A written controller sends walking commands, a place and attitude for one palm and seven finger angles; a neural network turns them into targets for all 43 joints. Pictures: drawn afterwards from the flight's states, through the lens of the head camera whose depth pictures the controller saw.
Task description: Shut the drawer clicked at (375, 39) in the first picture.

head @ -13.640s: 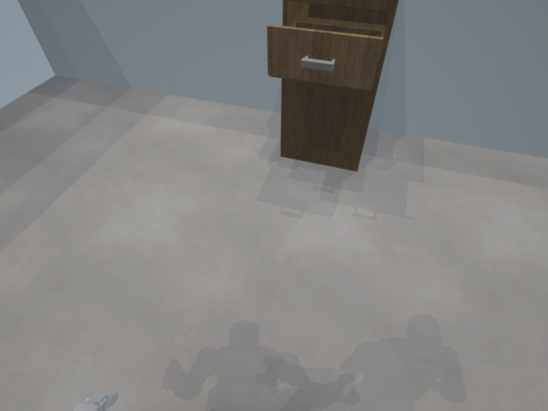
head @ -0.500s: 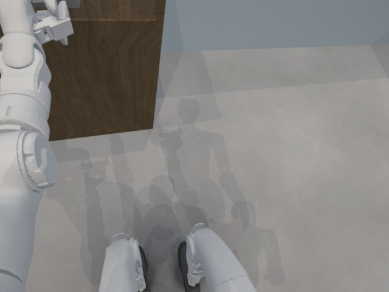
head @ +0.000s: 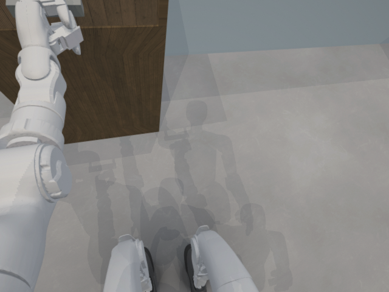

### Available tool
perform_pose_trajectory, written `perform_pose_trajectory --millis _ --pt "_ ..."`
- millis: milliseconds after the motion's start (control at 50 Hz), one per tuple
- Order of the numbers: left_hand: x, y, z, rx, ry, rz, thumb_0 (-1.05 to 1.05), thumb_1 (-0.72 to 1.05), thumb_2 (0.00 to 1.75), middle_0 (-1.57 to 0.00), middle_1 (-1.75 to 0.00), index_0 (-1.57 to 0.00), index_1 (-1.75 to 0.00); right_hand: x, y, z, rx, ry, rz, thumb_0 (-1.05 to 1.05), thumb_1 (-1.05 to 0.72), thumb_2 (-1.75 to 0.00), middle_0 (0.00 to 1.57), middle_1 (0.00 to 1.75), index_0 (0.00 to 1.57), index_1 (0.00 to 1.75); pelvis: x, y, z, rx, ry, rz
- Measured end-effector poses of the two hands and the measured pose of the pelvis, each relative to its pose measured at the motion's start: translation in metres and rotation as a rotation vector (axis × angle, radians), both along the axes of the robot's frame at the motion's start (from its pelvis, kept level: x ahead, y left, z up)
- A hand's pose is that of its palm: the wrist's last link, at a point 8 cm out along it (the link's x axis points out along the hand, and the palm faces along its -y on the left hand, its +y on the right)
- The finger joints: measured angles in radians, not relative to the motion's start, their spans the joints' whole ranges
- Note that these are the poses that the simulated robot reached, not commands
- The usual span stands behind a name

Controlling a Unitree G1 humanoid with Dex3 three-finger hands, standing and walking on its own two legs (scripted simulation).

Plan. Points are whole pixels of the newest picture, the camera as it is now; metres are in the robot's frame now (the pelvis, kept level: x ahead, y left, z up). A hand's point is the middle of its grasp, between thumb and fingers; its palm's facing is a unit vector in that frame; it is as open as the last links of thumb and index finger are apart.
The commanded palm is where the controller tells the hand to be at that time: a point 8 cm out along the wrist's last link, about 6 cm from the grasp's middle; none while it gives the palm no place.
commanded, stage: pull the fist back off the drawer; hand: left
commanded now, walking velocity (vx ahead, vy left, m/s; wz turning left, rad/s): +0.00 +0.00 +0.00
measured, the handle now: out of the picture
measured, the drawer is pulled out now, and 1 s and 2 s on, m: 0.00 0.00 0.00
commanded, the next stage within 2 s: draw the hand back to the body in 0.18 s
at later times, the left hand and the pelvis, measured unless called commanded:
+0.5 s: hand (45, 44) +0.53 +0.16 +0.11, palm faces +0.07 -1.00 -0.05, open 3.2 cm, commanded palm +0.48 +0.20 +0.12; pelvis +0.06 -0.01 +0.05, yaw +0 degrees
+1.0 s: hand out of the picture +0.35 +0.20 +0.20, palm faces +0.20 -0.96 -0.21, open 3.3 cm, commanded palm +0.31 +0.25 +0.21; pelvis +0.05 -0.01 +0.11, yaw +2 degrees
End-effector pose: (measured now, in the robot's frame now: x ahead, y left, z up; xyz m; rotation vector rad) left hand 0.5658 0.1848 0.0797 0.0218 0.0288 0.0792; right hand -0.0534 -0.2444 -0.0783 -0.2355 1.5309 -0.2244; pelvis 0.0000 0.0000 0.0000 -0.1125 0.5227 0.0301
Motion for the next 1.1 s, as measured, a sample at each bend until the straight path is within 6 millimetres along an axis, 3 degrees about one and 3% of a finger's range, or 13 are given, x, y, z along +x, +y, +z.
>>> perform_pose_trajectory --millis 300,380,480,580,680,760,920,1100 --pt "-0.004 0.009 0.002 -0.003 0.001 0.009 0.02 0.85 0.89 -1.4 -1.6 -1.4 -1.6 0.069 -0.016 0.002 0.025 -0.059 0.019 0.01 -0.91 -0.89 0.21 0.3 0.2 0.3 0.034 -0.009 0.018 0.03 -0.028 -0.01" --pt "-0.014 0.018 0.006 -0.016 -0.034 0.02 0.02 0.86 0.89 -1.4 -1.6 -1.39 -1.6 0.09 -0.021 0.007 0.025 -0.086 0.012 0.01 -0.91 -0.89 0.21 0.3 0.2 0.3 0.044 -0.011 0.026 0.039 -0.041 -0.018" --pt "-0.054 0.031 0.028 0.029 -0.046 -0.005 0.02 0.88 0.89 -1.4 -1.6 -1.39 -1.6 0.126 -0.018 0.022 0.064 -0.169 0.008 0.01 -0.91 -0.89 0.2 0.3 0.2 0.3 0.06 -0.01 0.048 0.051 -0.097 -0.023" --pt "-0.098 0.04 0.052 -0.009 -0.03 0.002 0.02 0.89 0.89 -1.4 -1.6 -1.39 -1.6 0.175 -0.014 0.041 0.083 -0.3 0.062 0.01 -0.91 -0.89 0.21 0.3 0.2 0.3 0.071 -0.009 0.068 0.059 -0.176 -0.003" --pt "-0.131 0.048 0.07 -0.01 -0.061 0.015 0.02 0.89 0.9 -1.4 -1.6 -1.4 -1.6 0.224 -0.014 0.059 0.069 -0.463 0.126 0.01 -0.91 -0.89 0.21 0.3 0.2 0.3 0.072 -0.009 0.076 0.065 -0.242 0.016" --pt "-0.158 0.046 0.081 0.004 -0.07 -0.032 0.02 0.9 0.9 -1.4 -1.6 -1.4 -1.6 0.252 -0.01 0.071 0.07 -0.576 0.16 0.01 -0.91 -0.89 0.2 0.3 0.2 0.3 0.067 -0.007 0.081 0.071 -0.287 0.021" --pt "-0.218 0.054 0.112 0.148 -0.027 0.053 0.02 0.89 0.9 -1.4 -1.6 -1.4 -1.6 0.278 0.01 0.099 0.08 -0.704 0.167 0.01 -0.91 -0.89 0.2 0.3 0.2 0.3 0.056 -0.005 0.098 0.092 -0.4 0.004" --pt "-0.275 0.073 0.151 0.226 -0.036 0.185 0.02 0.89 0.9 -1.4 -1.6 -1.4 -1.6 0.289 0.031 0.121 0.104 -0.776 0.223 0.01 -0.9 -0.89 0.21 0.3 0.2 0.3 0.049 -0.004 0.116 0.103 -0.51 0.013"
